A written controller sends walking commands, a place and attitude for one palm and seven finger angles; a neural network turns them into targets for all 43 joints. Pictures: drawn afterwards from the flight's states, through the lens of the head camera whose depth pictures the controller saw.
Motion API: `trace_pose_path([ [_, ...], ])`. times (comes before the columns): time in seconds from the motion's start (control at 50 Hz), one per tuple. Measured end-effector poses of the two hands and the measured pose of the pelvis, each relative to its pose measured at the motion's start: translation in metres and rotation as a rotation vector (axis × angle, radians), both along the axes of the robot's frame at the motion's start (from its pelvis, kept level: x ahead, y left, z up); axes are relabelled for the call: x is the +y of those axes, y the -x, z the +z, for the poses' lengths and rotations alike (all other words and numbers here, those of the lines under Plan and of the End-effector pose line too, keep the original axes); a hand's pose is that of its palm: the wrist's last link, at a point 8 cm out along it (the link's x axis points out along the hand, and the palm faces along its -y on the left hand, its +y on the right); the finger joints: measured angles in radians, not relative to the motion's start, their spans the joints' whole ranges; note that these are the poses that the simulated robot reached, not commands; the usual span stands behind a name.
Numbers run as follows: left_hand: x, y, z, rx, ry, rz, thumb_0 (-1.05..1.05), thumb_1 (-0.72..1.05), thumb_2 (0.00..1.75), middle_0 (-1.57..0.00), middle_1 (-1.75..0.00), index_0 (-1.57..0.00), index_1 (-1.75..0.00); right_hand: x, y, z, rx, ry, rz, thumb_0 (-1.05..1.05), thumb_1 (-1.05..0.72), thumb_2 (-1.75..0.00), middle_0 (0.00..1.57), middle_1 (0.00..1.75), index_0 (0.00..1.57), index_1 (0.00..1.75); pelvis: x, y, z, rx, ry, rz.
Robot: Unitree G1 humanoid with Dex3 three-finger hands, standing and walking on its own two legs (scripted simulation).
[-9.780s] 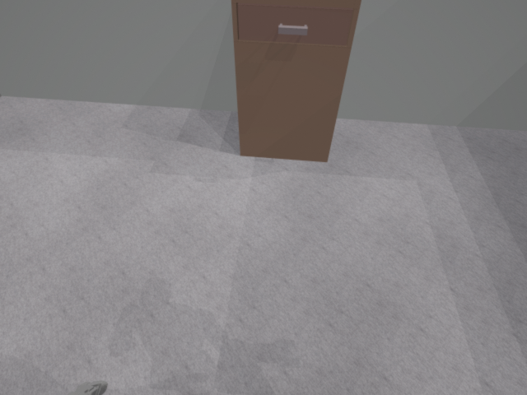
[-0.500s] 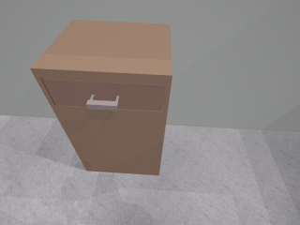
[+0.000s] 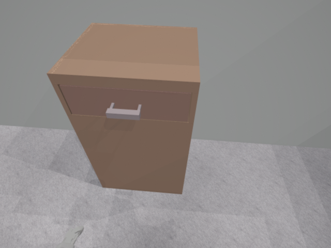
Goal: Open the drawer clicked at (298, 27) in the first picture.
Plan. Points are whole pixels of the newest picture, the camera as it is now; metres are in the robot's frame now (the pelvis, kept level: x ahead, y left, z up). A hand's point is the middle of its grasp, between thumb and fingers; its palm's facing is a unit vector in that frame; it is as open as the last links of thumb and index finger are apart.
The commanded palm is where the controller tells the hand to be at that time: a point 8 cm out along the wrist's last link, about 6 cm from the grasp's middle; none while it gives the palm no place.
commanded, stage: raise the hand with hooked fingers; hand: left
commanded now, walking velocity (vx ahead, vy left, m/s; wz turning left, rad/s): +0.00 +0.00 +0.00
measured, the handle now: (124, 110) +0.57 +0.19 -0.02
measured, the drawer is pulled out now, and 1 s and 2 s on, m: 0.00 0.00 0.00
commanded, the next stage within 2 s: move the hooked fingers above the handle in 1.76 s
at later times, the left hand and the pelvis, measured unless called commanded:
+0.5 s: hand (82, 213) +0.20 +0.22 -0.03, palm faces +0.06 -0.10 -0.99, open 9.8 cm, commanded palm +0.18 +0.21 +0.03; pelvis +0.01 -0.03 -0.04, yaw +2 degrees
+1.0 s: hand (85, 170) +0.28 +0.22 +0.04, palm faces +0.07 -0.11 -0.99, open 12.7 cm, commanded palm +0.26 +0.22 +0.10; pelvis +0.03 -0.02 -0.01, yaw +1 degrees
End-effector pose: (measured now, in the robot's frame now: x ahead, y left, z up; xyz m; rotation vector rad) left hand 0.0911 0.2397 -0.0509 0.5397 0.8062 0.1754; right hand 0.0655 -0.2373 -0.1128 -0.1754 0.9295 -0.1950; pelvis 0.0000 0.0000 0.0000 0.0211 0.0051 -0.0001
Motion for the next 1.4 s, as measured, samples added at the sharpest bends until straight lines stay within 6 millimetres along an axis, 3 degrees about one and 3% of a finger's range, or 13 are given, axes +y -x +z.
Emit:
trace_pose_path([
  [0.08,-0.007,-0.065,0.058,-0.302,-0.393,-0.262,0.03,0.85,0.86,-0.20,-0.36,-0.21,-0.36,-0.005,-0.054,0.007,-0.197,0.014,0.087,0.01,-0.91,-0.90,0.20,0.30,0.20,0.30,0.002,0.008,-0.011,0.055,0.009,0.015],
  [0.14,-0.026,-0.089,0.072,-0.435,-0.603,-0.404,0.02,0.79,0.84,-0.20,-0.39,-0.21,-0.39,-0.007,-0.093,0.016,-0.268,0.015,0.134,0.01,-0.91,-0.90,0.20,0.30,0.20,0.30,-0.001,0.011,-0.020,0.093,0.003,-0.008],
  [0.2,-0.045,-0.090,0.062,-0.459,-0.677,-0.497,0.01,0.72,0.81,-0.21,-0.43,-0.21,-0.43,-0.006,-0.125,0.026,-0.279,0.013,0.176,0.01,-0.90,-0.90,0.20,0.30,0.20,0.30,-0.005,0.011,-0.026,0.119,-0.006,-0.027],
  [0.26,-0.052,-0.076,0.047,-0.425,-0.712,-0.544,0.00,0.64,0.78,-0.22,-0.47,-0.23,-0.48,-0.002,-0.151,0.032,-0.263,0.023,0.233,0.01,-0.90,-0.90,0.20,0.30,0.20,0.30,-0.011,0.008,-0.030,0.139,-0.008,-0.026],
  [0.34,-0.040,-0.060,0.041,-0.389,-0.794,-0.545,0.00,0.53,0.74,-0.24,-0.53,-0.24,-0.54,0.008,-0.176,0.029,-0.245,0.031,0.312,0.01,-0.90,-0.90,0.20,0.30,0.20,0.30,-0.019,0.004,-0.038,0.160,0.005,-0.006],
  [0.4,-0.026,-0.063,0.048,-0.397,-0.862,-0.525,0.00,0.46,0.71,-0.25,-0.58,-0.26,-0.58,0.016,-0.188,0.020,-0.230,0.023,0.353,0.01,-0.90,-0.90,0.20,0.30,0.20,0.30,-0.023,0.001,-0.043,0.164,0.016,0.014],
  [0.48,-0.018,-0.084,0.069,-0.429,-0.895,-0.482,0.00,0.36,0.67,-0.26,-0.64,-0.27,-0.64,0.026,-0.189,0.005,-0.194,-0.018,0.361,0.01,-0.90,-0.90,0.20,0.30,0.20,0.30,-0.026,-0.004,-0.045,0.158,0.026,0.031],
  [0.6,-0.027,-0.113,0.092,-0.436,-0.852,-0.499,0.00,0.23,0.61,-0.26,-0.73,-0.27,-0.73,0.026,-0.165,-0.007,-0.097,-0.079,0.303,0.01,-0.90,-0.90,0.20,0.30,0.20,0.30,-0.027,-0.015,-0.032,0.151,0.014,0.017],
  [0.76,-0.025,-0.130,0.108,-0.435,-0.864,-0.576,0.00,0.04,0.53,-0.28,-0.85,-0.29,-0.85,-0.003,-0.136,-0.012,0.017,-0.042,0.223,0.01,-0.90,-0.90,0.20,0.30,0.20,0.30,-0.027,-0.027,-0.020,0.144,0.008,0.005],
  [0.94,-0.014,-0.158,0.133,-0.485,-0.882,-0.527,0.00,-0.16,0.45,-0.29,-0.98,-0.30,-0.99,-0.025,-0.143,0.000,0.011,0.007,0.158,0.01,-0.90,-0.90,0.20,0.30,0.20,0.30,-0.021,-0.032,-0.012,0.121,0.011,0.011],
  [1.18,-0.008,-0.191,0.167,-0.496,-0.889,-0.561,-0.01,-0.42,0.34,-0.31,-1.15,-0.32,-1.15,0.008,-0.171,0.025,-0.079,-0.040,0.190,0.01,-0.90,-0.90,0.20,0.30,0.20,0.30,-0.013,-0.032,-0.001,0.067,0.018,0.016],
  [1.4,0.008,-0.215,0.195,-0.479,-0.888,-0.609,-0.01,-0.48,0.31,-0.32,-1.19,-0.32,-1.20,0.028,-0.156,0.021,-0.021,-0.064,0.209,0.01,-0.90,-0.90,0.20,0.30,0.20,0.30,-0.005,-0.027,0.005,0.044,0.026,0.029],
])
